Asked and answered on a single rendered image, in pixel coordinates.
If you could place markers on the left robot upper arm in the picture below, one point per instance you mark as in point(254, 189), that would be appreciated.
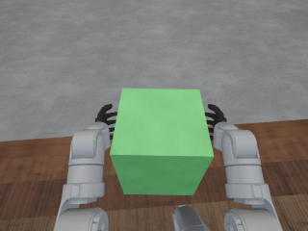
point(83, 219)

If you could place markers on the left robot forearm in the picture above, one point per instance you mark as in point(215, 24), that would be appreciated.
point(85, 172)

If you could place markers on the right robot hand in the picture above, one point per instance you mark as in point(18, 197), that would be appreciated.
point(217, 118)

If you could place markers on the left robot hand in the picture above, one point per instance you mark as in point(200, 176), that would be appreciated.
point(102, 116)

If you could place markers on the robot right thigh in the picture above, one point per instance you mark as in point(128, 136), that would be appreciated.
point(185, 218)

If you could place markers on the carton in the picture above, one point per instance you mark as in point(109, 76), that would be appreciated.
point(161, 143)

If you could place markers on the right robot upper arm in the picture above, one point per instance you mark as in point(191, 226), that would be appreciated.
point(250, 219)

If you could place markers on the right robot forearm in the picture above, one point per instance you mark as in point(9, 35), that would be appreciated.
point(245, 181)

